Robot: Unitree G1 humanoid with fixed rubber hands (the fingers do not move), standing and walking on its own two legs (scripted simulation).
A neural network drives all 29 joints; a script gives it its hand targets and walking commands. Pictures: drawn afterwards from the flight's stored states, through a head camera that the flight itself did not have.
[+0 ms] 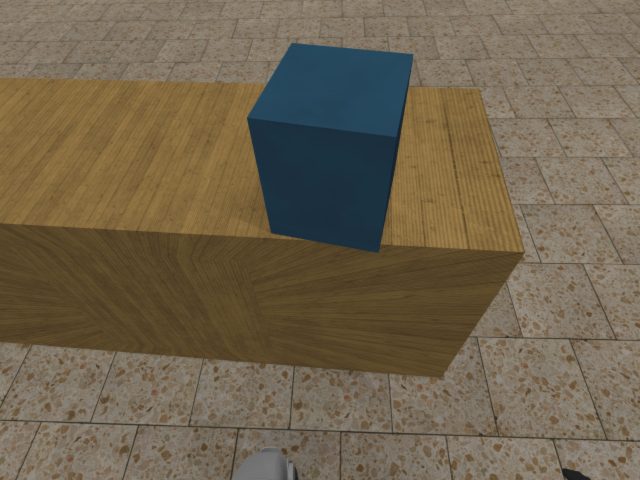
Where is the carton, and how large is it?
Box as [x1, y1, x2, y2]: [247, 43, 413, 252]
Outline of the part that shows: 291,43 247,117 271,232 378,252 394,171 413,54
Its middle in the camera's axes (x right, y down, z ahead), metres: +0.03 -0.15 +0.66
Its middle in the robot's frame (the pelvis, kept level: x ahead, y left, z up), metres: +0.62 -0.01 +0.03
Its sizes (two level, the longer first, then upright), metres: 0.210 0.200 0.250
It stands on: a pedestal, 0.68 m high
